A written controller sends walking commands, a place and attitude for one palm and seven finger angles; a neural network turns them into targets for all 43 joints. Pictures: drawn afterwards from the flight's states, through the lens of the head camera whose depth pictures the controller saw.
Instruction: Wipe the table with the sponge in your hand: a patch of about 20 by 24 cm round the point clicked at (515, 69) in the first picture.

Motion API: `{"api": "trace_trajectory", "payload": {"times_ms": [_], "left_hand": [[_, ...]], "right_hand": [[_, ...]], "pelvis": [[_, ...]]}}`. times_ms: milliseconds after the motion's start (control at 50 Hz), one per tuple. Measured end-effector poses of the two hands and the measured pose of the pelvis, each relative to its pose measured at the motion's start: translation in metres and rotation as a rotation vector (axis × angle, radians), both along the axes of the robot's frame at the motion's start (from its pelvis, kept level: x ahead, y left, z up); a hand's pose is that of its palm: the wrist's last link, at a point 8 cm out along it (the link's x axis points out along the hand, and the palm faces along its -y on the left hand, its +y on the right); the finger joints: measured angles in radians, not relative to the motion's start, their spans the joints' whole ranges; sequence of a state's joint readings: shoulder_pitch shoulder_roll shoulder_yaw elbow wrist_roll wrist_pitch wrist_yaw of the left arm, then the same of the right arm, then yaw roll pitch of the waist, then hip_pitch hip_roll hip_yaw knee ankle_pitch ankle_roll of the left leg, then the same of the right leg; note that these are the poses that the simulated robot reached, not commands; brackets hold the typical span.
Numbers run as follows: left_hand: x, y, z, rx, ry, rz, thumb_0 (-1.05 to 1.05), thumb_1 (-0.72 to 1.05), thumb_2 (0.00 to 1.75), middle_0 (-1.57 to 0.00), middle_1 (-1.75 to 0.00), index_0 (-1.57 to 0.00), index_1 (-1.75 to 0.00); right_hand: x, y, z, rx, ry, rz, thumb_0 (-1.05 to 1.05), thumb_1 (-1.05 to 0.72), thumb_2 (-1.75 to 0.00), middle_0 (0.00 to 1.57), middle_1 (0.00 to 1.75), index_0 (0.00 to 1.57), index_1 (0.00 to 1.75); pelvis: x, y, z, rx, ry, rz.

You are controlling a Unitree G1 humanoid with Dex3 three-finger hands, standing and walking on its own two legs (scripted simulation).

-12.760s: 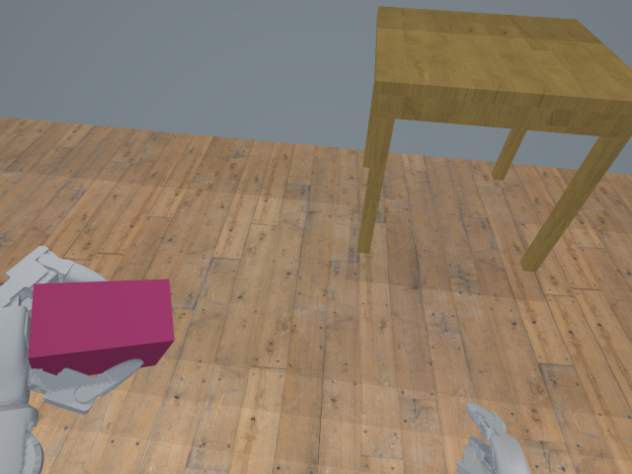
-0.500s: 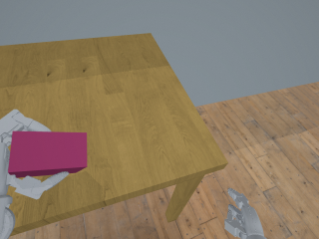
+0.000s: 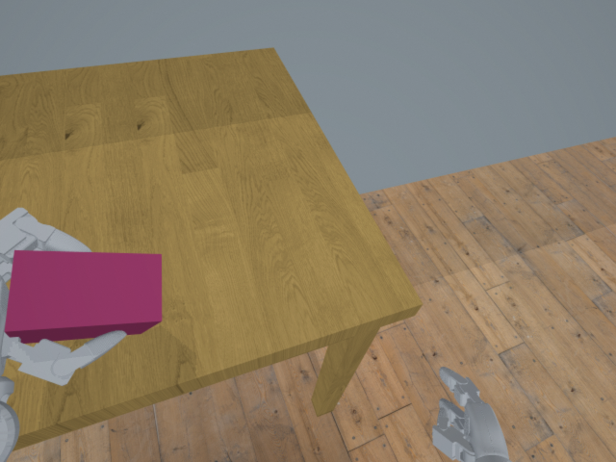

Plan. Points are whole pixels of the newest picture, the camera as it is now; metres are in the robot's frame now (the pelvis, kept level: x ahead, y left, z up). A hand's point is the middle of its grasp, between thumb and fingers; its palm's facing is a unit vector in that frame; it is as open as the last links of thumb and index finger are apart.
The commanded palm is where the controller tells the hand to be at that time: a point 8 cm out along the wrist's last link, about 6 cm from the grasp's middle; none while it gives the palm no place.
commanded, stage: come to a stop and stand still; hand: left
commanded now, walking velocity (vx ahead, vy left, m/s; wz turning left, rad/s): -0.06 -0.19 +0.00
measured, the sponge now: (108, 298) +0.23 +0.22 +0.14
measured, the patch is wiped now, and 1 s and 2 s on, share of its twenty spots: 0.00 0.00 0.00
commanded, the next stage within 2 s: look again from close up in 1.02 s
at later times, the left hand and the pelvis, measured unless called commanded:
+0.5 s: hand (69, 297) +0.23 +0.25 +0.15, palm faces +0.38 -0.83 -0.41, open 10.3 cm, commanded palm +0.17 +0.28 +0.17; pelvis +0.01 -0.01 +0.00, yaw +1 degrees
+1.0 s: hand (32, 297) +0.22 +0.28 +0.15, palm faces +0.40 -0.84 -0.36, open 10.3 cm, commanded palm +0.16 +0.31 +0.17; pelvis +0.01 +0.03 +0.00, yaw +1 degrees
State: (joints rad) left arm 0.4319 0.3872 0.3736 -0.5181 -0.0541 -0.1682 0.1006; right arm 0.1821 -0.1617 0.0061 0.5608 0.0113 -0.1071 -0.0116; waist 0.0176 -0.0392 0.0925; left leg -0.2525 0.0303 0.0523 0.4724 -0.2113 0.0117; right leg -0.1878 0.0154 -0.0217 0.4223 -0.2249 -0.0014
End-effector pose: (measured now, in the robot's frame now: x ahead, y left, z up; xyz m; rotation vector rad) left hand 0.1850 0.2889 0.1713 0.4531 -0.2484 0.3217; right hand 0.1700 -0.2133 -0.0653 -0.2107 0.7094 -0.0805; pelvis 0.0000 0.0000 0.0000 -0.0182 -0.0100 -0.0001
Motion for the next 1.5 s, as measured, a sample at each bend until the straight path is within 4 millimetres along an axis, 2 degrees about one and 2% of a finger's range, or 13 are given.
{"api": "trace_trajectory", "payload": {"times_ms": [180, 260, 340, 440, 660, 820, 1080, 1140, 1200, 1320, 1360, 1420, 1500], "left_hand": [[-0.006, -0.024, -0.004, -0.003, 0.037, 0.001, -0.02, -0.52, 1.02, -0.69, -1.36, -0.72, -1.35], [-0.006, -0.029, -0.005, -0.014, 0.049, 0.016, -0.02, -0.52, 1.02, -0.69, -1.36, -0.72, -1.35], [-0.004, -0.025, -0.004, -0.008, 0.059, 0.03, -0.02, -0.52, 1.02, -0.69, -1.36, -0.72, -1.35], [-0.001, -0.012, -0.002, 0.008, 0.061, 0.051, -0.02, -0.52, 1.02, -0.69, -1.36, -0.72, -1.35], [0.002, 0.006, -0.003, -0.02, 0.024, 0.04, -0.02, -0.52, 1.02, -0.68, -1.36, -0.72, -1.35], [-0.002, 0.021, -0.003, -0.025, 0.008, 0.051, -0.02, -0.52, 1.02, -0.68, -1.36, -0.72, -1.35], [-0.001, 0.03, -0.006, -0.023, 0.015, 0.042, -0.02, -0.52, 1.02, -0.68, -1.36, -0.72, -1.35], [0.011, 0.051, 0.017, 0.16, -0.069, 0.034, -0.02, -0.52, 1.02, -0.69, -1.36, -0.72, -1.35], [0.016, 0.065, 0.02, 0.115, -0.1, 0.088, -0.02, -0.52, 1.02, -0.69, -1.36, -0.72, -1.35], [-0.002, 0.025, -0.004, 0.018, -0.016, -0.044, -0.02, -0.52, 1.02, -0.68, -1.36, -0.72, -1.35], [-0.01, 0.02, -0.013, 0.002, 0.016, -0.073, -0.02, -0.52, 1.02, -0.69, -1.36, -0.72, -1.35], [-0.018, 0.026, -0.019, 0.0, 0.023, -0.053, -0.02, -0.52, 1.02, -0.69, -1.36, -0.72, -1.35], [-0.024, 0.042, -0.014, 0.001, -0.028, 0.026, -0.02, -0.52, 1.02, -0.69, -1.36, -0.72, -1.34]], "right_hand": [[-0.007, -0.033, -0.005, -0.02, 0.007, -0.029, 0.01, -0.9, -0.9, 0.2, 0.3, 0.2, 0.3], [-0.008, -0.045, -0.007, -0.037, 0.018, -0.046, 0.01, -0.9, -0.9, 0.2, 0.3, 0.2, 0.3], [-0.006, -0.048, -0.01, -0.049, 0.033, -0.058, 0.01, -0.91, -0.9, 0.2, 0.3, 0.2, 0.3], [0.001, -0.038, -0.009, -0.046, 0.036, -0.058, 0.01, -0.91, -0.9, 0.2, 0.3, 0.2, 0.3], [0.022, 0.007, 0.003, -0.011, -0.017, 0.002, 0.01, -0.9, -0.9, 0.2, 0.3, 0.2, 0.3], [0.024, 0.025, 0.006, -0.01, -0.023, 0.026, 0.01, -0.9, -0.9, 0.2, 0.3, 0.2, 0.3], [0.006, 0.025, 0.0, -0.026, 0.018, -0.005, 0.01, -0.9, -0.9, 0.2, 0.3, 0.2, 0.3], [0.001, 0.027, -0.004, -0.054, 0.037, 0.061, 0.01, -0.9, -0.9, 0.2, 0.3, 0.2, 0.3], [-0.004, 0.027, -0.005, -0.015, 0.013, 0.056, 0.01, -0.9, -0.9, 0.2, 0.3, 0.2, 0.3], [-0.016, 0.022, 0.002, 0.004, -0.056, -0.004, 0.01, -0.9, -0.9, 0.2, 0.3, 0.2, 0.3], [-0.02, 0.021, 0.003, -0.012, -0.054, -0.016, 0.01, -0.9, -0.9, 0.2, 0.3, 0.2, 0.3], [-0.025, 0.019, 0.005, -0.04, -0.04, -0.014, 0.01, -0.9, -0.9, 0.2, 0.3, 0.2, 0.3], [-0.027, 0.02, 0.005, -0.061, -0.03, 0.011, 0.01, -0.9, -0.9, 0.2, 0.3, 0.2, 0.3]], "pelvis": [[-0.003, -0.021, -0.002, -0.008, 0.006, -0.002], [0.001, -0.022, -0.002, -0.011, 0.007, 0.007], [0.006, -0.018, -0.001, -0.009, 0.005, 0.016], [0.011, -0.01, 0.0, 0.0, -0.003, 0.014], [0.014, 0.007, 0.001, 0.001, -0.009, 0.016], [0.013, 0.018, 0.002, -0.004, -0.007, 0.021], [0.009, 0.028, 0.002, -0.007, -0.008, 0.021], [0.002, 0.025, 0.0, -0.007, 0.009, 0.019], [-0.003, 0.027, -0.001, -0.004, 0.004, -0.003], [-0.008, 0.034, -0.003, -0.001, -0.009, -0.018], [-0.01, 0.034, -0.003, -0.002, -0.014, -0.016], [-0.013, 0.032, -0.003, -0.004, -0.019, -0.006], [-0.016, 0.03, -0.003, -0.01, -0.023, 0.003]]}}
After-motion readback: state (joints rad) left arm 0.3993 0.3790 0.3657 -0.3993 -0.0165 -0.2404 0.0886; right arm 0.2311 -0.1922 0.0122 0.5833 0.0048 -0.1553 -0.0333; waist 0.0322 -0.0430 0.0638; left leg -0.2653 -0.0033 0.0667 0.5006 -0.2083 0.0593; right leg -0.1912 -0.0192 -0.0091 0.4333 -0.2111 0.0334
